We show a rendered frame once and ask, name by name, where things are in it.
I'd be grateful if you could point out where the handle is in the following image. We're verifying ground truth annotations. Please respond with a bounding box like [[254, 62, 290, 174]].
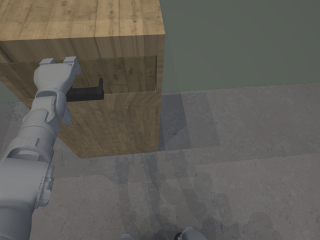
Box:
[[66, 77, 104, 102]]

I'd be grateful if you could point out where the robot shin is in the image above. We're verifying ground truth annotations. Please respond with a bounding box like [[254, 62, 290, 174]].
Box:
[[181, 227, 194, 235], [121, 234, 133, 239]]

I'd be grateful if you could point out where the robot left hand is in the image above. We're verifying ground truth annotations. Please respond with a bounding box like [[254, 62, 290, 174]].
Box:
[[33, 56, 82, 125]]

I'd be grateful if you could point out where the left robot forearm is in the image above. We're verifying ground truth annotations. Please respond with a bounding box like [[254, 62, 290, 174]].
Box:
[[0, 87, 67, 166]]

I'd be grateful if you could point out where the left robot upper arm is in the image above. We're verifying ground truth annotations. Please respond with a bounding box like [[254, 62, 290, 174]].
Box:
[[0, 157, 55, 240]]

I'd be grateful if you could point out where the right robot shin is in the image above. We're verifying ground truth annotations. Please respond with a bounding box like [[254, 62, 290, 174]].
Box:
[[181, 227, 194, 235]]

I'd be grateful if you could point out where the drawer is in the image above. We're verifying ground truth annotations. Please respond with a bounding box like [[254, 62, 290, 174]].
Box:
[[0, 55, 156, 99]]

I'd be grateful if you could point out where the left robot shin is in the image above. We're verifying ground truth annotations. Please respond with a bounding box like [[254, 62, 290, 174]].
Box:
[[121, 234, 133, 239]]

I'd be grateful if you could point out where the cabinet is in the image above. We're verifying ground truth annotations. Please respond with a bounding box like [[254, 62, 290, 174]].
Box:
[[0, 0, 166, 159]]

